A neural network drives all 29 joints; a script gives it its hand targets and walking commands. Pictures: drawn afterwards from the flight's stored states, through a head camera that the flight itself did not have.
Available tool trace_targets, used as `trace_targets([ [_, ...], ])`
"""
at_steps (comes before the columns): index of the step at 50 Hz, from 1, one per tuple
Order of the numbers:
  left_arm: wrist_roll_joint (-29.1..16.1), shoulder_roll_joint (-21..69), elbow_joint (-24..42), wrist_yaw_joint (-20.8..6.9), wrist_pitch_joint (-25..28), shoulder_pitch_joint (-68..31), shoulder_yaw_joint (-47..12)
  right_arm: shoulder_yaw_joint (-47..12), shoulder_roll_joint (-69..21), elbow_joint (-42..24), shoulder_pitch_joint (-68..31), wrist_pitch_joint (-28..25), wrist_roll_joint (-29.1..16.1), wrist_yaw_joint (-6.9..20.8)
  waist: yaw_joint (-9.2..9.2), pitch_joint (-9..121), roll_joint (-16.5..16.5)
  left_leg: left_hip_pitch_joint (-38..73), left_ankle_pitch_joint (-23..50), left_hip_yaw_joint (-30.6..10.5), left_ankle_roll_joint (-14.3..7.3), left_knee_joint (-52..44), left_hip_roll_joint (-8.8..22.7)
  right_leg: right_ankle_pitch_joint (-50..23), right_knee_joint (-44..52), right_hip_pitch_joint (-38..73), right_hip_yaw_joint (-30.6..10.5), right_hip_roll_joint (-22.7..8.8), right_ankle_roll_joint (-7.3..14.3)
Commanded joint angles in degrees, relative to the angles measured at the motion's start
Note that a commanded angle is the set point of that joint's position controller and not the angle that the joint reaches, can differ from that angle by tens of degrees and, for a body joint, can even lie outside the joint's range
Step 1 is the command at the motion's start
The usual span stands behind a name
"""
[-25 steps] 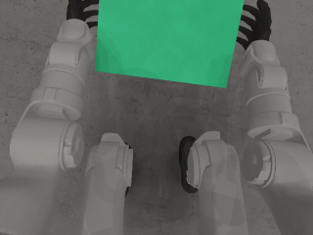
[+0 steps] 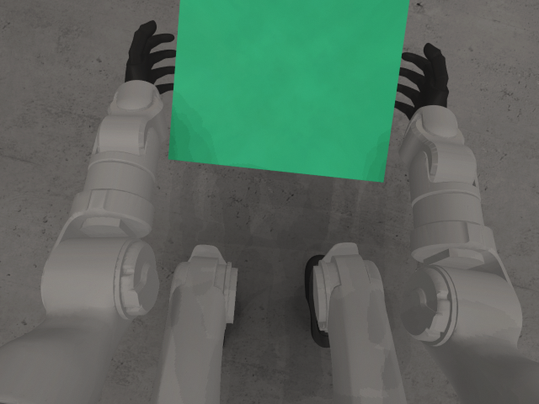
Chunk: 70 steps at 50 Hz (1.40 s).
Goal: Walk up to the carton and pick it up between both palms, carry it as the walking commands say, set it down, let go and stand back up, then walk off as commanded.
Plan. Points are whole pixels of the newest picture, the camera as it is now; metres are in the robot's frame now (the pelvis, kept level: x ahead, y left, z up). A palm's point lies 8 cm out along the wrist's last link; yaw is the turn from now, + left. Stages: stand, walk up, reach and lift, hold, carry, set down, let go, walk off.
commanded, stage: reach and lift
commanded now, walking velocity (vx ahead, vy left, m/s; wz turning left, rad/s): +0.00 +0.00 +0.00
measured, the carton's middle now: (282, 92) +0.55 -0.02 -0.19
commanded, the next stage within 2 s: none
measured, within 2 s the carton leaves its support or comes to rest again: neither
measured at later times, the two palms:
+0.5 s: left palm (116, 75) +0.51 +0.17 -0.04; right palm (462, 103) +0.48 -0.20 -0.03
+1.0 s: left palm (70, 58) +0.49 +0.17 +0.04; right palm (520, 92) +0.46 -0.19 +0.05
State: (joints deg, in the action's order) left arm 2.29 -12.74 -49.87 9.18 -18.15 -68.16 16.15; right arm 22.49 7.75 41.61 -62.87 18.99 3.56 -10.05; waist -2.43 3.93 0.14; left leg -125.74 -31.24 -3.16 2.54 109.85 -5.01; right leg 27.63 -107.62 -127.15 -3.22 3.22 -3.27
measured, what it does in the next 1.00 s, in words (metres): rises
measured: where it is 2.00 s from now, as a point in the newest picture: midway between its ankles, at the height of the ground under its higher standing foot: (268, 320)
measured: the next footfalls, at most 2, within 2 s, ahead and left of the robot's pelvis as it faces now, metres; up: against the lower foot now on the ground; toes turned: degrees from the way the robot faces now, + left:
none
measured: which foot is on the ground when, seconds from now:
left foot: down 0.00-1.00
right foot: down 0.00-1.00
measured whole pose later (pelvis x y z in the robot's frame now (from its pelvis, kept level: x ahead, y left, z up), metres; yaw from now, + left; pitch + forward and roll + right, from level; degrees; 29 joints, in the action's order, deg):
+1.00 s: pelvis +0.02 +0.00 +0.11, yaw +0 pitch +43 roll +0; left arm 6.3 -6.1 -46.5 7.7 -19.5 -52.6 20.2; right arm 24.1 2.3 39.2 -48.2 20.2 7.6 -8.2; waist -2.5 14.5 0.1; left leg -102.7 -29.3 -4.2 1.7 88.9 -5.6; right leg 26.3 -87.1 -103.9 -5.0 3.8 -3.4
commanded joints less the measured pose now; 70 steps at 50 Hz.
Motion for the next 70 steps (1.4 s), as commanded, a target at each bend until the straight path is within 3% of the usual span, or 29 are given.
trace_targets([
  [1, -9.0, 55.0, 14.0, -22.6, 2.5, -37.9, -24.4, -28.2, -51.5, -9.1, -42.3, -2.3, -10.5, 22.6, 0.50, 74.7, 2.5, 33.8, 17.0, 7.8, -2.0, -11.1, -3.2, -17.2, 7.9, 41.7, 8.5, 3.6, 2.1],
  [3, -9.0, 56.8, 11.0, -22.8, 1.6, -36.2, -25.0, -26.8, -50.8, -8.3, -41.5, -2.1, -8.7, 22.7, -2.20, 72.3, 3.6, 33.4, 15.0, 6.8, -1.2, -12.8, -3.0, -15.7, 9.0, 39.4, 9.0, 3.3, 2.1],
  [4, -7.0, 56.8, 8.1, -22.8, 1.0, -32.3, -22.1, -26.3, -51.0, -8.0, -42.4, -1.8, -8.4, 22.7, 0.31, 69.4, 2.6, 33.6, 15.5, 7.1, -1.7, -13.7, -3.1, -15.6, 10.0, 39.8, 9.1, 3.4, 1.9],
  [5, -5.8, 57.7, 3.5, -23.1, 0.8, -29.1, -19.9, -25.4, -50.3, -6.4, -41.9, -1.5, -6.6, 22.8, -1.57, 66.1, 0.8, 32.2, 12.0, 7.2, -1.9, -14.5, -2.9, -11.5, 11.2, 37.1, 9.5, 3.5, 1.5],
  [7, -6.0, 57.5, 8.1, -23.4, 1.2, -30.4, -21.0, -26.5, -51.3, -8.4, -40.2, -1.9, -8.7, 23.4, 0.49, 69.4, 2.2, 33.6, 15.0, 7.5, -2.0, -14.6, -3.3, -14.6, 11.2, 40.0, 9.0, 3.9, 1.9],
  [8, -8.2, 58.2, 10.3, -23.3, 1.8, -32.8, -23.3, -26.5, -50.7, -8.1, -39.4, -1.9, -7.9, 23.4, -2.71, 72.5, 2.4, 35.0, 15.8, 6.8, -1.4, -14.5, -3.2, -16.7, 10.9, 41.4, 8.8, 3.4, 2.1],
  [15, -6.1, 56.4, 10.0, -22.8, 1.3, -32.8, -22.3, -26.2, -53.7, -6.1, -36.4, -1.2, -8.0, 24.0, 0.37, 66.6, 4.9, 37.2, 14.0, 7.0, -1.4, -18.5, -3.0, -13.9, 13.5, 38.7, 8.4, 3.7, 2.4],
  [17, -7.0, 58.3, 12.1, -22.6, 1.5, -30.7, -24.1, -25.8, -52.6, -5.2, -33.1, -0.9, -8.3, 24.5, -1.61, 69.7, 4.4, 41.8, 17.2, 5.6, -1.1, -19.4, -3.1, -16.2, 14.3, 40.2, 8.7, 3.8, 2.6],
  [18, -5.9, 57.7, 9.7, -22.4, 1.7, -28.2, -22.2, -27.0, -53.0, -5.5, -36.2, -1.1, -9.0, 24.3, 0.84, 66.2, 2.4, 39.4, 17.0, 6.6, -1.4, -19.1, -3.2, -15.3, 15.2, 39.5, 8.7, 3.8, 2.1],
  [19, -6.7, 59.2, 10.6, -22.7, 1.7, -30.2, -23.1, -25.1, -52.6, -4.9, -32.7, -1.2, -7.0, 24.2, -2.02, 68.5, 2.7, 39.0, 15.9, 6.3, -1.3, -19.0, -3.5, -14.8, 15.5, 41.6, 8.4, 3.8, 2.5],
  [23, -5.5, 59.7, 5.9, -23.5, 0.9, -25.8, -21.7, -26.1, -52.6, -6.1, -34.7, -1.5, -7.4, 23.9, -1.06, 67.7, 3.4, 38.6, 15.1, 6.6, -1.3, -20.5, -3.7, -15.5, 17.2, 43.1, 7.5, 3.8, 2.1],
  [28, -7.5, 59.2, 12.9, -23.2, 1.3, -28.8, -24.7, -27.1, -55.1, -7.0, -32.4, -1.1, -9.2, 24.3, -0.07, 71.3, 5.2, 45.6, 17.7, 5.6, -1.7, -23.0, -3.2, -17.1, 17.7, 45.1, 8.5, 3.8, 2.6],
  [29, -8.6, 59.8, 14.8, -23.1, 1.6, -27.6, -25.1, -28.8, -55.5, -9.9, -31.1, -0.6, -8.9, 24.4, -1.59, 76.0, 0.4, 47.1, 19.6, 4.9, -1.3, -22.8, -3.4, -18.3, 18.6, 47.7, 8.4, 4.2, 1.9],
  [31, -6.1, 61.3, 9.9, -23.3, 0.9, -25.0, -22.4, -27.8, -55.9, -7.8, -30.3, -0.5, -7.1, 24.2, -0.84, 71.3, 0.9, 43.6, 16.5, 6.5, -1.1, -24.0, -4.0, -15.8, 20.8, 49.9, 7.8, 3.8, 1.9],
  [32, -5.3, 58.5, 8.5, -24.0, 0.9, -25.4, -20.9, -26.9, -55.5, -4.8, -30.7, -0.4, -7.5, 24.0, 1.93, 63.4, 0.9, 38.4, 13.3, 6.9, -1.9, -24.3, -4.0, -13.7, 21.1, 47.3, 7.3, 3.8, 1.7],
  [33, -5.0, 60.5, 6.6, -24.4, 0.8, -24.4, -21.4, -24.7, -54.5, -4.0, -29.7, -0.6, -5.8, 23.8, -1.91, 63.4, 2.2, 40.5, 13.8, 5.8, -1.7, -25.6, -3.6, -14.3, 21.7, 47.8, 7.6, 4.1, 1.9],
  [34, -4.5, 59.0, 8.2, -24.6, 1.2, -25.8, -20.8, -25.2, -56.1, -3.0, -28.4, -0.6, -5.8, 24.1, -0.11, 62.3, 1.8, 39.1, 11.7, 6.5, -1.9, -25.8, -3.6, -13.1, 21.6, 47.2, 7.2, 3.9, 2.0],
  [39, -4.6, 62.1, 5.4, -24.6, 0.7, -21.4, -20.3, -25.3, -56.2, -4.7, -28.8, -1.0, -5.9, 23.8, -1.66, 65.0, 2.1, 43.5, 14.5, 6.4, -1.6, -27.3, -3.4, -15.4, 23.7, 52.3, 7.1, 4.1, 1.9],
  [44, -5.8, 61.9, 10.9, -24.6, 1.1, -22.2, -21.8, -28.6, -57.8, -6.8, -26.9, -0.1, -7.9, 24.8, 0.34, 69.1, 1.4, 48.4, 15.8, 6.4, -1.7, -28.9, -3.6, -15.9, 26.0, 56.4, 6.3, 3.7, 2.0],
  [45, -6.3, 64.0, 10.8, -24.8, 0.9, -21.3, -23.3, -28.4, -58.5, -8.9, -27.0, -0.3, -6.3, 24.7, -1.80, 71.5, 0.2, 49.3, 17.5, 5.8, -1.4, -29.6, -3.8, -17.5, 26.3, 56.3, 7.6, 4.3, 1.7],
  [50, -2.8, 60.9, 5.1, -25.1, 0.7, -18.1, -18.7, -24.3, -57.0, -2.0, -22.6, -0.1, -4.7, 25.1, -0.71, 59.0, 2.2, 48.8, 14.1, 5.8, -2.2, -32.8, -3.5, -14.4, 30.0, 54.1, 6.3, 3.9, 2.7],
  [51, -3.1, 60.9, 7.1, -24.9, 0.9, -18.6, -20.7, -26.7, -57.8, -5.8, -25.8, -0.9, -5.8, 25.5, 1.35, 61.8, 3.2, 50.3, 14.4, 5.4, -2.2, -33.2, -3.7, -13.2, 28.9, 52.8, 6.7, 4.1, 2.4],
  [52, -4.8, 63.6, 11.2, -25.0, 1.3, -19.1, -22.7, -27.3, -57.9, -6.5, -23.0, -0.9, -6.4, 25.5, -1.31, 67.9, 2.9, 53.8, 18.0, 5.3, -1.8, -32.9, -3.7, -17.6, 29.7, 59.2, 6.2, 4.0, 2.6],
  [58, -2.6, 61.3, 5.6, -25.1, 0.8, -14.2, -19.3, -25.6, -58.0, -2.0, -19.7, -0.4, -4.0, 25.9, 0.25, 55.6, 1.5, 51.5, 12.2, 4.9, -1.8, -37.5, -3.3, -12.0, 33.4, 54.1, 6.5, 4.0, 2.4],
  [61, -4.1, 65.9, 8.7, -25.0, 1.2, -11.9, -22.7, -28.0, -57.9, -6.0, -18.3, -1.0, -5.9, 26.1, 0.99, 63.3, 3.1, 58.6, 19.8, 4.7, -1.4, -37.7, -3.6, -17.1, 34.4, 60.2, 6.5, 3.8, 2.8],
  [62, -3.6, 63.6, 9.1, -24.9, 1.6, -14.0, -21.5, -25.8, -58.7, -3.7, -17.8, -1.3, -4.6, 25.9, -1.25, 60.4, 2.6, 55.9, 17.9, 4.7, -1.5, -37.8, -3.5, -17.4, 35.1, 60.5, 5.7, 4.2, 2.9],
  [67, -3.3, 64.6, 10.6, -25.4, 1.5, -9.1, -22.9, -29.4, -61.6, -6.9, -15.1, -1.3, -6.1, 26.2, 0.55, 62.8, -0.4, 59.4, 21.5, 4.1, -2.2, -40.2, -3.7, -21.2, 37.6, 67.4, 5.0, 4.3, 2.1],
  [68, -3.8, 64.8, 9.2, -25.6, 1.2, -10.6, -22.9, -27.4, -58.7, -6.6, -14.9, -1.6, -5.3, 26.1, -1.33, 58.3, 1.9, 58.8, 19.4, 3.5, -2.0, -41.2, -2.8, -20.2, 38.1, 65.6, 5.0, 3.8, 2.5],
  [70, -4.3, 66.2, 10.9, -25.2, 1.4, -8.1, -24.2, -28.1, -59.8, -6.7, -13.9, -1.2, -6.0, 26.7, 0.95, 62.9, 1.8, 66.0, 22.3, 2.7, -1.7, -42.1, -2.6, -19.9, 38.0, 66.0, 5.4, 3.6, 2.3],
])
